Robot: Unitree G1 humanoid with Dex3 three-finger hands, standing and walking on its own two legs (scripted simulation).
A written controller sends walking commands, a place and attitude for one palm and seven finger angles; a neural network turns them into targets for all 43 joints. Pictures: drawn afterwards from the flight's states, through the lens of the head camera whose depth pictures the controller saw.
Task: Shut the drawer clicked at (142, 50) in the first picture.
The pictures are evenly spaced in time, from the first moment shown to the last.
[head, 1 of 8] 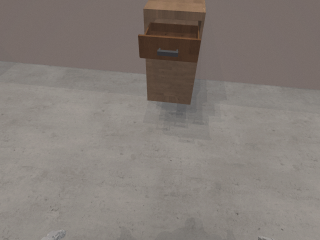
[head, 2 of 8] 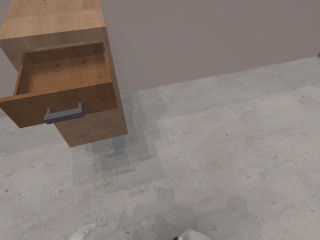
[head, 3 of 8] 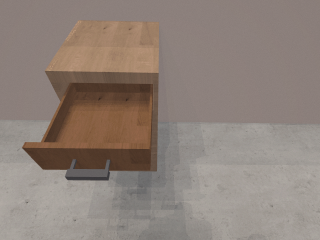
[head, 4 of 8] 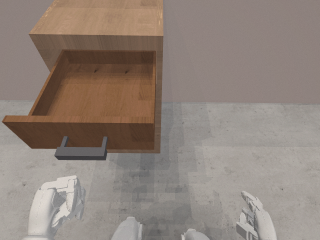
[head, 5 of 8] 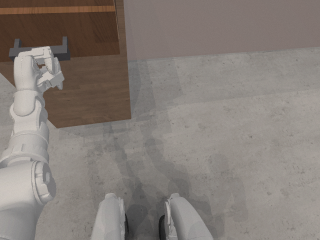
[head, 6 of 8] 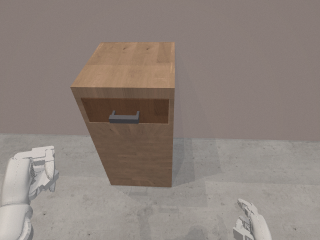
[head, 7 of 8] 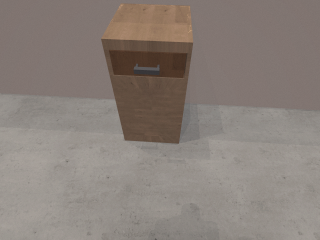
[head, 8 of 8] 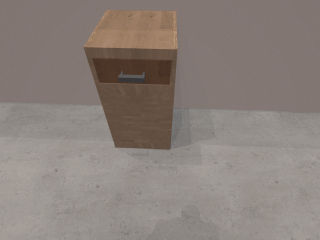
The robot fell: no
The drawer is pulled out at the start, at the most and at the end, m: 0.30 0.30 0.00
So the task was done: yes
